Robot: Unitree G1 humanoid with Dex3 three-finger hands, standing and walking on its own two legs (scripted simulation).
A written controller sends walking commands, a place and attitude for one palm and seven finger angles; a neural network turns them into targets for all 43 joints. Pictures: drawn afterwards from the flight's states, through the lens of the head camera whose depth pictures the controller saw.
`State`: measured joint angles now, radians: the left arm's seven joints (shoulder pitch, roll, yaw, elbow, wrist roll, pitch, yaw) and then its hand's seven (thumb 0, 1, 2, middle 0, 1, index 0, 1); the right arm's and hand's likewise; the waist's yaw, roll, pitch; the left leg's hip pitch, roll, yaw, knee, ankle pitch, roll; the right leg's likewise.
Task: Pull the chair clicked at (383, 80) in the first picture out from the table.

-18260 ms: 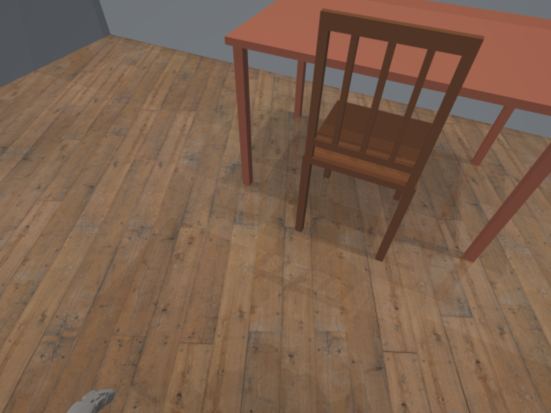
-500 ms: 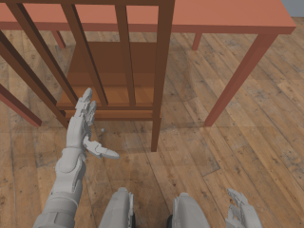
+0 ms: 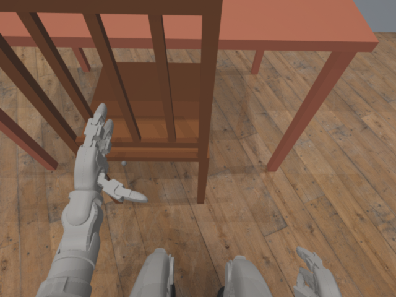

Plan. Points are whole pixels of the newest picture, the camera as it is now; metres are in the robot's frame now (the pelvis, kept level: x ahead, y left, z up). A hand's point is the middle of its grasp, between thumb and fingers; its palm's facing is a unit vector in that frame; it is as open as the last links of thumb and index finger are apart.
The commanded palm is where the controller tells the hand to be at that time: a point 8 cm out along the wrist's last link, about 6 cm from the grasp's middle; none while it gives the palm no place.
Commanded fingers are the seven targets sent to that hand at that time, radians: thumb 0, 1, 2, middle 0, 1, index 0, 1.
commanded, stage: aim the fingers beside a spindle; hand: left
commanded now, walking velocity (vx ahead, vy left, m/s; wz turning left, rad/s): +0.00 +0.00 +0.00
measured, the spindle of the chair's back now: (120, 94) +0.51 +0.19 +0.07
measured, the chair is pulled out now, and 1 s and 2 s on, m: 0.00 0.00 0.00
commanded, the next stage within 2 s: push the fingers through the gap in 0.06 s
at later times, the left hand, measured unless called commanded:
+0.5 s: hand (126, 154) +0.39 +0.17 +0.03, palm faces +0.05 -1.00 -0.02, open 16.9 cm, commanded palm +0.37 +0.22 +0.03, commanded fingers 0.00 -0.50 0.30 -0.06 -0.08 -0.06 -0.08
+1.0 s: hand (134, 129) +0.44 +0.16 +0.03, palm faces +0.05 -1.00 -0.06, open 16.9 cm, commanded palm +0.42 +0.21 +0.03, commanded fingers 0.00 -0.50 0.30 -0.06 -0.08 -0.06 -0.08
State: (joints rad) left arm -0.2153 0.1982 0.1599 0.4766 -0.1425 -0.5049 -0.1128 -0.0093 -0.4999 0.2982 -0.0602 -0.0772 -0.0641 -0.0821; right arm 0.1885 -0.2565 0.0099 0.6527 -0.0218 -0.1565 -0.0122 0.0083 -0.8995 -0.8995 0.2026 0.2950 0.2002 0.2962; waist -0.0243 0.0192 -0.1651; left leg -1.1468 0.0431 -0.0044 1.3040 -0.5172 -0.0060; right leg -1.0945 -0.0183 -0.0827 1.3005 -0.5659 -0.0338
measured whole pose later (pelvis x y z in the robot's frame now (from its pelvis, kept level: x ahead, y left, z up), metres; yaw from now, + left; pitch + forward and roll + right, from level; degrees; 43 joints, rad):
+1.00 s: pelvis +0.00 +0.01 -0.01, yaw -1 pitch +24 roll -2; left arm -0.59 0.26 0.26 0.84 -0.09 -0.50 -0.07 -0.01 -0.50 0.30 -0.06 -0.08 -0.06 -0.08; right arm 0.24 -0.26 0.01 0.68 -0.04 -0.13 0.01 0.01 -0.90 -0.90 0.20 0.29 0.20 0.30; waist -0.09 0.03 -0.15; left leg -1.23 0.05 0.00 1.32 -0.51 0.00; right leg -1.18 -0.01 -0.07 1.31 -0.55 -0.03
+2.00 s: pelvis +0.00 +0.01 -0.01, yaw -2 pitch +25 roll -2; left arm -0.74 0.32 0.33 1.02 -0.07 -0.52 -0.09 -0.01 -0.50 0.30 -0.08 -0.15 -0.09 -0.16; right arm 0.27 -0.26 0.01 0.69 -0.05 -0.07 0.03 0.00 -0.90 -0.90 0.20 0.29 0.20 0.30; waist -0.12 0.03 -0.16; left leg -1.26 0.05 0.00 1.32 -0.51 0.01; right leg -1.21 0.00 -0.07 1.30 -0.54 -0.02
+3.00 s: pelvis +0.01 +0.01 +0.00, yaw -2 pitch +26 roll -2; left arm -0.67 0.29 0.30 0.93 -0.10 -0.49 -0.05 0.01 0.77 0.80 -0.45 -1.45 -0.42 -1.45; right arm 0.27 -0.25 0.00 0.67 -0.04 -0.05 0.05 0.00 -0.90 -0.90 0.20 0.29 0.20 0.30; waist -0.11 0.03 -0.16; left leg -1.22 0.05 0.00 1.30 -0.52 0.01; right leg -1.17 0.00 -0.06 1.27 -0.54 -0.01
